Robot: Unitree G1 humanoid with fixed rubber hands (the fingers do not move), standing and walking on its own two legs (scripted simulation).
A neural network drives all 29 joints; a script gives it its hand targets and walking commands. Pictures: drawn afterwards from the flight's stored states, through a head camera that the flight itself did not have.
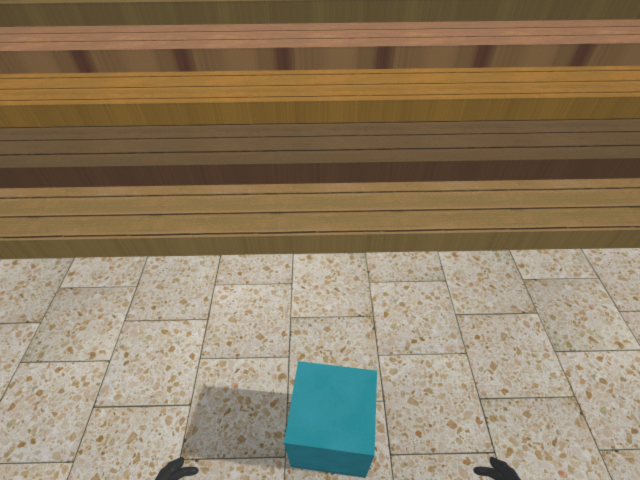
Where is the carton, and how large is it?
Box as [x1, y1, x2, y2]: [284, 361, 376, 477]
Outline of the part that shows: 298,361 284,439 284,444 290,465 294,467 365,477 374,455 376,371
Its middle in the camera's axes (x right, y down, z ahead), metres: +0.03 +0.50 +1.05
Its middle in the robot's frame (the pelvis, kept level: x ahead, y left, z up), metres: +0.39 -0.01 -0.64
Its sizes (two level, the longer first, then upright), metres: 0.210 0.200 0.250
